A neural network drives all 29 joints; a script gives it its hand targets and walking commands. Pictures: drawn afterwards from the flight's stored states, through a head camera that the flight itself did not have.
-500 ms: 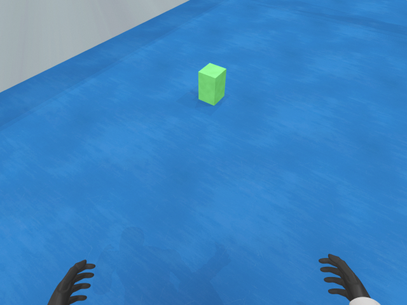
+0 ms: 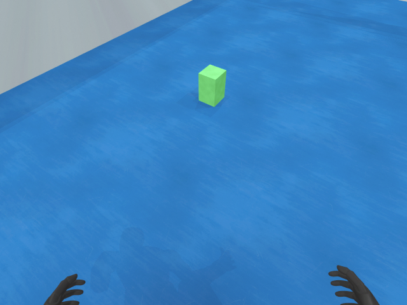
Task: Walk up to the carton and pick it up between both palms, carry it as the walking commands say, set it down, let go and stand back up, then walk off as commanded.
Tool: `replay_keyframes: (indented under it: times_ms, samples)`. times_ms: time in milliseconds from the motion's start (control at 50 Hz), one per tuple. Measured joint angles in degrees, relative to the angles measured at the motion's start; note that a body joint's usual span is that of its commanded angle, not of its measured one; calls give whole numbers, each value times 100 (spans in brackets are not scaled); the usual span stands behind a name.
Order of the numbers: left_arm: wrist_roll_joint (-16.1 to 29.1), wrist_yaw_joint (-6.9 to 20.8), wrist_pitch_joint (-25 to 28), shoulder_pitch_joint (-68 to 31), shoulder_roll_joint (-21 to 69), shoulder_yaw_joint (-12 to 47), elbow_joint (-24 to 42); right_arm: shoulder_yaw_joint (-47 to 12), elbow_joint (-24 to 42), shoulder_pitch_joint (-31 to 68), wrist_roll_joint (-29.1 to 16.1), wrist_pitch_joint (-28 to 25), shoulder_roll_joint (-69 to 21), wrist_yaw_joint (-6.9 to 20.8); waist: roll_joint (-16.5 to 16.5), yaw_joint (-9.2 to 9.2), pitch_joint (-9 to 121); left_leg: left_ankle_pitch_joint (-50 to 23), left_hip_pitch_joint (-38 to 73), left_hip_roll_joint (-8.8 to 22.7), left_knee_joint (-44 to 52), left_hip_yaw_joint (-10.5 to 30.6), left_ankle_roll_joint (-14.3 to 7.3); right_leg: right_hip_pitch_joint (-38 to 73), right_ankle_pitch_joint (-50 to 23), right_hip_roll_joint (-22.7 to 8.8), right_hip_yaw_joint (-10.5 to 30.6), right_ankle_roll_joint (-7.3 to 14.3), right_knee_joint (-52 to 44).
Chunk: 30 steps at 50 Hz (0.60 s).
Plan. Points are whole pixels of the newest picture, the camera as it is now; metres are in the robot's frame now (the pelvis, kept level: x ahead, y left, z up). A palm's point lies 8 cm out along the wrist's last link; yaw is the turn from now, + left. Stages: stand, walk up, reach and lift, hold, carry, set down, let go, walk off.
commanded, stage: stand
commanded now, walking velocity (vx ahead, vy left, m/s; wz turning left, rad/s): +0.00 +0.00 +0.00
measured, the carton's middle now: (212, 85) +1.70 -0.10 -0.64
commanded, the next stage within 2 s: walk up in 1.70 s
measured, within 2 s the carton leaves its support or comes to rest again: neither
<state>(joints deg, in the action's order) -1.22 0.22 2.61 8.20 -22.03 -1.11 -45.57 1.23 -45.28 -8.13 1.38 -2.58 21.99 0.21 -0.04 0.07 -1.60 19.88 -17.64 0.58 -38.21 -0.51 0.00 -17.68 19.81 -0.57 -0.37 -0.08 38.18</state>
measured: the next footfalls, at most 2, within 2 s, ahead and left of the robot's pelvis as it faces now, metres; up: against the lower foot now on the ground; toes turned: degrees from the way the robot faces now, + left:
none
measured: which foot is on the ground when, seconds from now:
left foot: down 0.00-1.00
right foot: down 0.00-1.00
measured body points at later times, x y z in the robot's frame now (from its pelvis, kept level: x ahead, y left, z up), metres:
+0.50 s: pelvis +0.00 +0.00 +0.02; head +0.00 +0.00 +0.47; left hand +0.13 +0.31 -0.09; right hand +0.13 -0.31 -0.09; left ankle +0.01 +0.12 -0.72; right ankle +0.01 -0.12 -0.72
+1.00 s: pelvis +0.00 +0.00 +0.02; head +0.00 +0.00 +0.47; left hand +0.11 +0.32 -0.09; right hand +0.11 -0.31 -0.09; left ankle +0.01 +0.12 -0.72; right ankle +0.01 -0.12 -0.72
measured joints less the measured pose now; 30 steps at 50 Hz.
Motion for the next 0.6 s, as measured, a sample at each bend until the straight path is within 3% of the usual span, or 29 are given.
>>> replay_keyframes:
  times_ms: [600]
  samples:
    - [61, -2, -79, -321, -63, 120, -1189, -91, -1217, 321, -59, 82, 45, 9, 2, 1, -73, -758, 846, -9, 1446, -8, 18, 842, -751, -11, -3, -28, -1434]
